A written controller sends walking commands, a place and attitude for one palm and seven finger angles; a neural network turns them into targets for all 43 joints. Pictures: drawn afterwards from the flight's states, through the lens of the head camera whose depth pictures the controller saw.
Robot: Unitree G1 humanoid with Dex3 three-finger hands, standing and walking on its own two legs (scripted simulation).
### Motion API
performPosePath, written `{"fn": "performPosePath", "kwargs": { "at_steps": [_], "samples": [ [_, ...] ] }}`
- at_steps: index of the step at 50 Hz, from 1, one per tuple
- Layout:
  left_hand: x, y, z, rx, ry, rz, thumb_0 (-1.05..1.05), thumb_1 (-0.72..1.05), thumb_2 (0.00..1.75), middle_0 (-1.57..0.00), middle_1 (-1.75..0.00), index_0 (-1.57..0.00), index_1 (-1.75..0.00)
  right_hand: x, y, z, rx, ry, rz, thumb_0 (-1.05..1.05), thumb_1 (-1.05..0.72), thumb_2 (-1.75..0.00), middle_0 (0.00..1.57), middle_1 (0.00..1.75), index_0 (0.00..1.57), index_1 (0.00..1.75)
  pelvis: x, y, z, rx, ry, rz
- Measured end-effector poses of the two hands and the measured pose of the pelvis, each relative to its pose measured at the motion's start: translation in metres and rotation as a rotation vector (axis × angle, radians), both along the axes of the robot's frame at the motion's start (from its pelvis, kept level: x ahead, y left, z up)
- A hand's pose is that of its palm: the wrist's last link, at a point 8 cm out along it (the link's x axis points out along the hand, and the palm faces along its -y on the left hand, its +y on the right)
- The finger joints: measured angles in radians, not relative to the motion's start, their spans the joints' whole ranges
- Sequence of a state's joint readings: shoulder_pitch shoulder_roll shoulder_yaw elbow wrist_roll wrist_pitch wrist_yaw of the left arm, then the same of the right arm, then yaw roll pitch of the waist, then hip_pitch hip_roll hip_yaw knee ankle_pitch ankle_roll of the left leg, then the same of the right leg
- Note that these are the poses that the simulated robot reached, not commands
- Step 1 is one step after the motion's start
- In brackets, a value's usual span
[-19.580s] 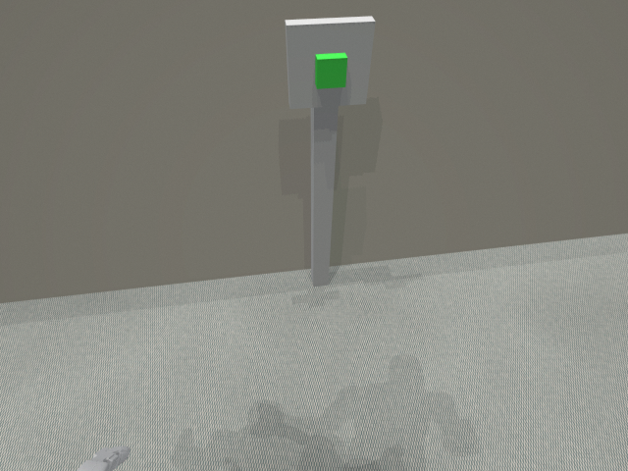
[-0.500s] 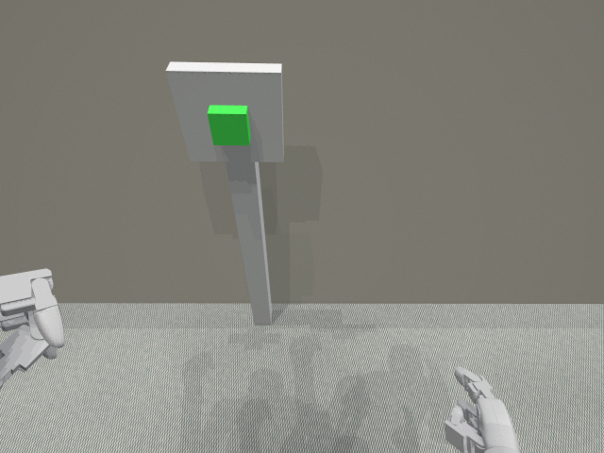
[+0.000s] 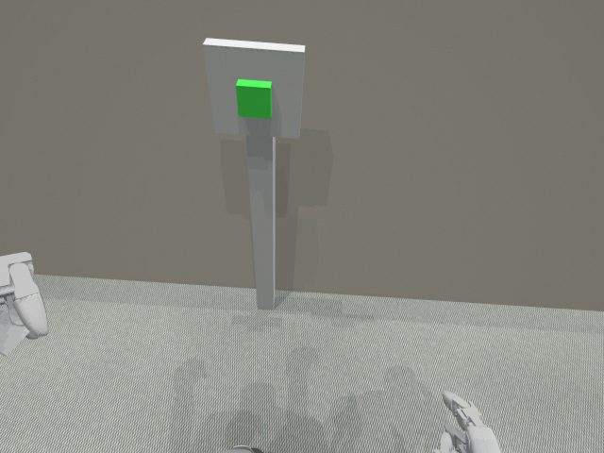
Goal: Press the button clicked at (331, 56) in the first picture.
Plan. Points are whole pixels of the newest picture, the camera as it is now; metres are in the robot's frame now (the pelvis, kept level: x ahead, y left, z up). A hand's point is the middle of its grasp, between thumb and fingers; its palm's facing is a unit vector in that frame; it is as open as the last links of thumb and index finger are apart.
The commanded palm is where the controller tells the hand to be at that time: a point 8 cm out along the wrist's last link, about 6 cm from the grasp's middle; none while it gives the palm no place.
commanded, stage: step back with the hand held close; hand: left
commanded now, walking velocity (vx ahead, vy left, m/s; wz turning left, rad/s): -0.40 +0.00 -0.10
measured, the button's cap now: (255, 98) +0.70 +0.12 +0.12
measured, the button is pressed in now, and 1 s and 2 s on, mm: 0 0 0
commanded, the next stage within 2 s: stop stepping back and stand still in 0.16 s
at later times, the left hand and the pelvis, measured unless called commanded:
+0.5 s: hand out of the picture +0.04 +0.22 +0.19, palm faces +0.29 -0.83 -0.47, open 3.1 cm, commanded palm -0.01 +0.27 +0.19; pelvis -0.16 +0.00 +0.01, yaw -4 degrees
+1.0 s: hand out of the picture -0.05 +0.20 +0.19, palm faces +0.34 -0.78 -0.53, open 3.1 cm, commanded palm -0.10 +0.25 +0.19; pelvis -0.25 -0.02 +0.00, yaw -5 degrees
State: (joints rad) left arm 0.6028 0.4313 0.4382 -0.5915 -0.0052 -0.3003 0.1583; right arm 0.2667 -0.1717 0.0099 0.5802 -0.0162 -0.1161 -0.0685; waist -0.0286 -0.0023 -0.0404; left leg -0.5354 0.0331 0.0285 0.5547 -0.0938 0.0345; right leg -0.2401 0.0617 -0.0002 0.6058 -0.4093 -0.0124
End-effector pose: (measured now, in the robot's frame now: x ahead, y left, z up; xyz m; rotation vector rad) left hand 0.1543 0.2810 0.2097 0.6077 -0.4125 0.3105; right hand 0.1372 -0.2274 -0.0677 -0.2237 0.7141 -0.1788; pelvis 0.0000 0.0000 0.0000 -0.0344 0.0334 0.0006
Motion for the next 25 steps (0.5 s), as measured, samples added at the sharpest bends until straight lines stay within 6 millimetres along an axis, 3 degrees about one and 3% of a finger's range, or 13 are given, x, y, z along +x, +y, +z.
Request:
{"fn": "performPosePath", "kwargs": {
  "at_steps": [4, 10, 14, 20, 25],
  "samples": [
    [-0.018, -0.008, -0.01, -0.066, 0.079, -0.007, 0.02, 0.89, 0.9, -1.31, -1.5, -1.31, -1.5, -0.009, -0.003, -0.003, 0.005, 0.043, 0.027, 0.01, -0.9, -0.9, 0.2, 0.3, 0.21, 0.3, -0.023, 0.001, 0.007, -0.005, -0.002, -0.025],
    [-0.039, -0.002, -0.008, -0.081, 0.086, -0.046, 0.02, 0.89, 0.9, -1.31, -1.5, -1.31, -1.5, -0.021, 0.0, 0.018, -0.047, 0.01, 0.019, 0.01, -0.9, -0.9, 0.2, 0.3, 0.21, 0.3, -0.045, 0.009, 0.012, 0.01, 0.01, -0.042],
    [-0.052, 0.002, -0.009, -0.076, 0.081, -0.076, 0.02, 0.89, 0.9, -1.31, -1.5, -1.31, -1.5, -0.035, 0.006, 0.03, -0.039, -0.059, 0.02, 0.01, -0.91, -0.9, 0.2, 0.3, 0.21, 0.3, -0.078, 0.013, 0.013, 0.028, -0.013, -0.054],
    [-0.105, -0.007, -0.004, -0.064, 0.12, -0.098, 0.02, 0.89, 0.9, -1.31, -1.5, -1.31, -1.5, -0.088, 0.009, 0.04, 0.006, -0.14, 0.008, 0.01, -0.9, -0.9, 0.2, 0.3, 0.21, 0.3, -0.122, 0.01, 0.014, 0.004, -0.039, -0.087],
    [-0.153, -0.017, -0.003, -0.066, 0.12, -0.056, 0.02, 0.89, 0.9, -1.31, -1.5, -1.31, -1.5, -0.146, -0.002, 0.024, 0.011, -0.069, -0.01, 0.01, -0.9, -0.9, 0.2, 0.3, 0.21, 0.3, -0.161, 0.0, 0.012, 0.024, -0.042, -0.073]
  ]
}}
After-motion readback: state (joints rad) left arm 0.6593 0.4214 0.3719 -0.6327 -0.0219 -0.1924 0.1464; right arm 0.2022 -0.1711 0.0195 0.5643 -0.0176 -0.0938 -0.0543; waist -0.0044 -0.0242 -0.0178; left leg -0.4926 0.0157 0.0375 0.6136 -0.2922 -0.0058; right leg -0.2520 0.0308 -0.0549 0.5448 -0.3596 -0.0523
